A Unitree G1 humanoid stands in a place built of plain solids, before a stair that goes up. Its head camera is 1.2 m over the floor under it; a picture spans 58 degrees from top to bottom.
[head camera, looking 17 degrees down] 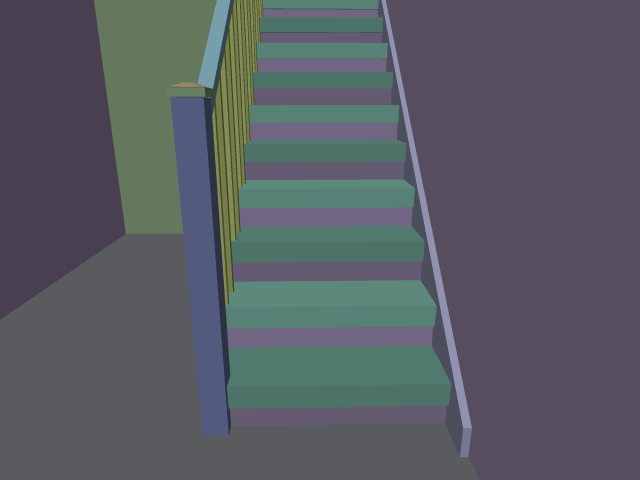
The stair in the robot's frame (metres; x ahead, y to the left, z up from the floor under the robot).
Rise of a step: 0.20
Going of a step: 0.26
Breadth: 0.94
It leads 1 degrees to the left of straight ahead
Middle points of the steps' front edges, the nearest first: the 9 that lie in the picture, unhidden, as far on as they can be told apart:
1.40 -0.08 0.20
1.66 -0.02 0.40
1.91 -0.02 0.60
2.17 -0.01 0.81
2.43 -0.01 1.01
2.69 0.00 1.21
2.94 0.00 1.42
3.20 0.01 1.62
3.46 0.01 1.83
